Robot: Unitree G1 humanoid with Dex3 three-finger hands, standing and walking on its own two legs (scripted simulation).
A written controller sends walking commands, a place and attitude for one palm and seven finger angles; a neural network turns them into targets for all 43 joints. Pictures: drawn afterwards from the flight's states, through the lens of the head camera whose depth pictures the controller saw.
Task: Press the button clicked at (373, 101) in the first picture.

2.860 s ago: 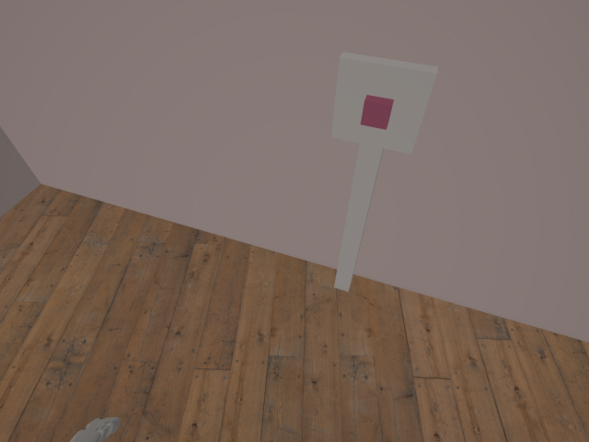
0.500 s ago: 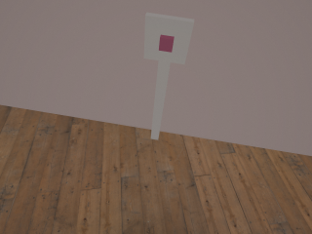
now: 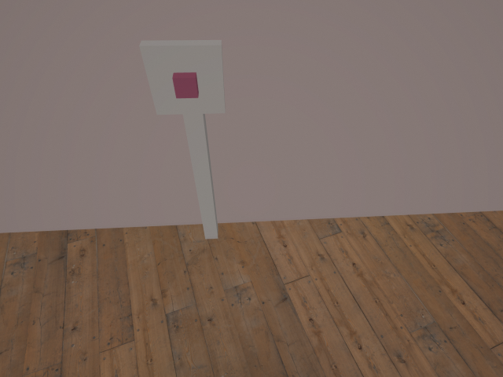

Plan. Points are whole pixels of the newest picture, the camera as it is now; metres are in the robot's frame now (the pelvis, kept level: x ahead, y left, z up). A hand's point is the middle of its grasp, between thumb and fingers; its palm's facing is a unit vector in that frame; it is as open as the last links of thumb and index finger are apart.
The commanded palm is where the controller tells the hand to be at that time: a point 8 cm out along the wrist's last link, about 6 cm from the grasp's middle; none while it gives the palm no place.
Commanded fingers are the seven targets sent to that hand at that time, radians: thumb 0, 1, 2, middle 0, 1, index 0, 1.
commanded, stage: take the last steps up to it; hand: left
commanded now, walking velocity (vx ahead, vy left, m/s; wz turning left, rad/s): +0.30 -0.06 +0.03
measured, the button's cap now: (186, 84) +0.79 +0.17 +0.05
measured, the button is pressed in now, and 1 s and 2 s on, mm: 0 0 0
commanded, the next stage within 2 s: come to a stop and stand still in 0.60 s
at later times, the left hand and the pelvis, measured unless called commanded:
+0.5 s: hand out of the picture +0.09 +0.18 -0.19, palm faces +0.09 -0.99 -0.09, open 7.4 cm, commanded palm none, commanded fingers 0.00 0.90 0.90 -0.20 -0.30 -0.20 -0.30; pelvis +0.18 +0.03 -0.01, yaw +0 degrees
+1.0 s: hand (176, 273) +0.37 +0.17 -0.17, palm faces +0.01 -0.97 -0.23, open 7.3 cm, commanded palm none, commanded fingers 0.00 0.90 0.90 -0.20 -0.30 -0.20 -0.30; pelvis +0.30 -0.01 -0.01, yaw +1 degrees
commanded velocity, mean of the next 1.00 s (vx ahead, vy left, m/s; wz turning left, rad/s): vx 0.07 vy -0.01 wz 0.00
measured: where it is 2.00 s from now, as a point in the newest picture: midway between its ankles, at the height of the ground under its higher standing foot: outside the picture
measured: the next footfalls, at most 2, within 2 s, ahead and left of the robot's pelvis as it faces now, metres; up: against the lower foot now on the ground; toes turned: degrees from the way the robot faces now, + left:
left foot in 0.38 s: +0.28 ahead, +0.10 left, +0.00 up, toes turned +10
right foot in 0.92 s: +0.40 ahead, -0.12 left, +0.00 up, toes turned -7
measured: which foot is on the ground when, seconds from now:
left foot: down 0.00-0.00, up 0.02-0.36, down 0.38-0.94, up 0.96-1.00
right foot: down 0.00-0.42, up 0.44-0.90, down 0.92-1.00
